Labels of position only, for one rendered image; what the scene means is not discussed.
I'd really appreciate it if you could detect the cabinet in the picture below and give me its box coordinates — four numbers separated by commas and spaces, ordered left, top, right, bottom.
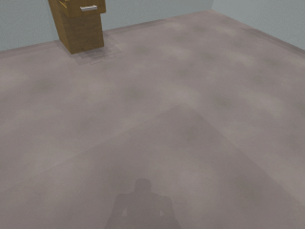
48, 0, 105, 54

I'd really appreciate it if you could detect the drawer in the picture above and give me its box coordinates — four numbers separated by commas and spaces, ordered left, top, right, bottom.
59, 0, 106, 18

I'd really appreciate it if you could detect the handle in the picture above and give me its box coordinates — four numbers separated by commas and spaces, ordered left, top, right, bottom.
80, 5, 97, 11

